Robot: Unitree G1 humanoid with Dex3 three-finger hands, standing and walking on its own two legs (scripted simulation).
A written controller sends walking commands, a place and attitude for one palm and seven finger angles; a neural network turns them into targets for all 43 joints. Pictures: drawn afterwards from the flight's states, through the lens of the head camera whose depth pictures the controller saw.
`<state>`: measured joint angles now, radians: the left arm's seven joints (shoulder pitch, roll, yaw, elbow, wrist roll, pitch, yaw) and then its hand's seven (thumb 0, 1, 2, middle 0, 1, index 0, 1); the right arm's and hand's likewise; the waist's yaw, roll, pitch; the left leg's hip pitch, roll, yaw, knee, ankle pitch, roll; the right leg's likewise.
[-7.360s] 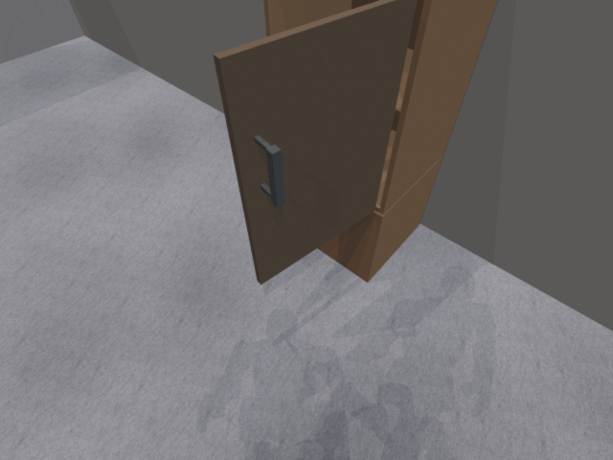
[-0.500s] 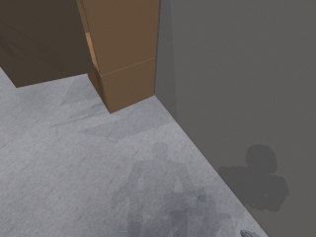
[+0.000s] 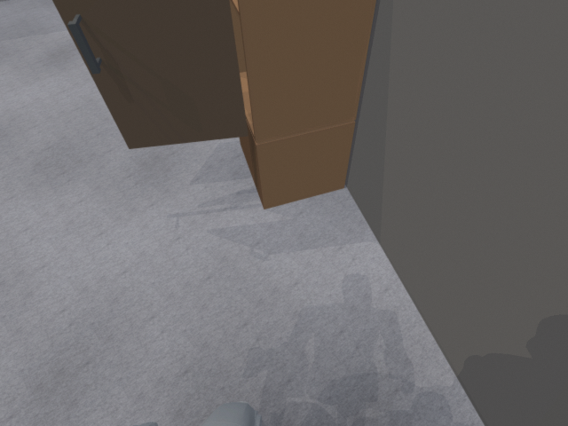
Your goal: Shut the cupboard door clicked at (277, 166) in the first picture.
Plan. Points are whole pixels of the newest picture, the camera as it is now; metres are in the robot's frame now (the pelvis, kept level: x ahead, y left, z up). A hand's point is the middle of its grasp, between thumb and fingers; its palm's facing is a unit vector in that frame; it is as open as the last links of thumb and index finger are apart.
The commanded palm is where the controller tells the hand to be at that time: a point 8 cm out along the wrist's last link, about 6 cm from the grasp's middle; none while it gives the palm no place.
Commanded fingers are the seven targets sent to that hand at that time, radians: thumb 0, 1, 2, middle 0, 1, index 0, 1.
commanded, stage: turn to face it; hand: left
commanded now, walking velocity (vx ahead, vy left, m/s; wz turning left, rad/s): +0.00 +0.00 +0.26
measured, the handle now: (87, 44) +0.96 +0.56 +0.04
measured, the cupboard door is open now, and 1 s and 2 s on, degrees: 80 80 80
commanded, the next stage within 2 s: take the last steps up to it in 0.02 s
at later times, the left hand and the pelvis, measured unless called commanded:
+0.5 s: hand out of the picture +0.06 +0.22 -0.17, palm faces +0.23 -0.94 -0.24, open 7.4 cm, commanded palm none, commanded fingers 0.00 0.90 0.90 -0.20 -0.30 -0.20 -0.30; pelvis +0.04 +0.02 -0.01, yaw +9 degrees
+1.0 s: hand (91, 407) +0.16 +0.34 -0.17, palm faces +0.25 -0.95 -0.19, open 7.4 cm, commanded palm none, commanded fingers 0.00 0.90 0.90 -0.20 -0.30 -0.20 -0.30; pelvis +0.18 +0.15 +0.00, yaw +11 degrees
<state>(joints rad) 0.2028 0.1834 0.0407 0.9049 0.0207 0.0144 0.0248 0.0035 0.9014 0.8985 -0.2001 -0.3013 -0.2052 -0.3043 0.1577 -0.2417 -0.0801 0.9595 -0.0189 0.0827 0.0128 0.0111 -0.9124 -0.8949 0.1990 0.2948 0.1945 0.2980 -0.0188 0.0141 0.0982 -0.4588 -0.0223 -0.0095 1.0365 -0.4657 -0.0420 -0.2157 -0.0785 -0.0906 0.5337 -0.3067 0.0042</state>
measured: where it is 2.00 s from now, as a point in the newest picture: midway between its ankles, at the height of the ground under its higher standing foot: (230, 321)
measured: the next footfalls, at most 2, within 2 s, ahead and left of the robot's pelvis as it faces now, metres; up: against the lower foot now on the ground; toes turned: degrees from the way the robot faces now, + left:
left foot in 0.16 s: +0.04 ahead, +0.13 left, +0.00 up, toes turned +5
right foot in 0.42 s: +0.09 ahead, -0.10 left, +0.00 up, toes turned +1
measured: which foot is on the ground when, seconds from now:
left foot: up 0.00-0.14, down 0.16-0.42, up 0.44-0.76, down 0.78-1.00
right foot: down 0.00-0.16, up 0.18-0.40, down 0.42-0.78, up 0.80-1.00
